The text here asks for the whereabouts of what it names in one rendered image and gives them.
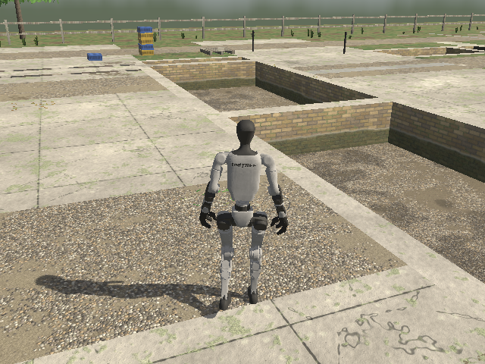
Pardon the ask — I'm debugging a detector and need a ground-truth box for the robot right foot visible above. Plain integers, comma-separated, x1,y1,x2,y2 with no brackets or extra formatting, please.
248,285,258,304

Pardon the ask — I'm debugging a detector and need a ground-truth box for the right robot upper arm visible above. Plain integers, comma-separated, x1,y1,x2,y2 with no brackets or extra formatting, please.
261,153,280,196

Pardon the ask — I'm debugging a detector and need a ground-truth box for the left robot hand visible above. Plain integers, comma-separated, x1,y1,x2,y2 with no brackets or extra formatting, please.
199,210,217,228

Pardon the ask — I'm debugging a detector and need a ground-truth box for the right robot forearm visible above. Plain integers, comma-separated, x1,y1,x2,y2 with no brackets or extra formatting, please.
272,184,286,218

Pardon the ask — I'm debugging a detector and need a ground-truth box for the right robot hand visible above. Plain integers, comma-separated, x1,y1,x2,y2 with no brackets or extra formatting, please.
271,216,289,235

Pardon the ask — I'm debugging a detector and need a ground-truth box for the left robot upper arm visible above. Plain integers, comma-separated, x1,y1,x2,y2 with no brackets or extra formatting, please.
208,152,229,193

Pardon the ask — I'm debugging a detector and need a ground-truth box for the left robot forearm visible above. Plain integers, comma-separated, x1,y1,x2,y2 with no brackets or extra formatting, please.
201,181,215,213

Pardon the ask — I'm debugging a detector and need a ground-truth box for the left robot shin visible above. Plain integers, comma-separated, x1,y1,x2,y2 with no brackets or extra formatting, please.
220,246,232,300

